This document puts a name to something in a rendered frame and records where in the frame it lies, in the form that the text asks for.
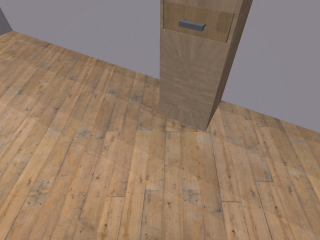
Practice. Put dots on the drawer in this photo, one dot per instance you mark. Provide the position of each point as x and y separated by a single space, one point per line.
218 23

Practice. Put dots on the cabinet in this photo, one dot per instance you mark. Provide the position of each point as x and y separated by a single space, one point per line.
193 71

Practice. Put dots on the handle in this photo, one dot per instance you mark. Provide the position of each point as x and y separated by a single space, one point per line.
191 25

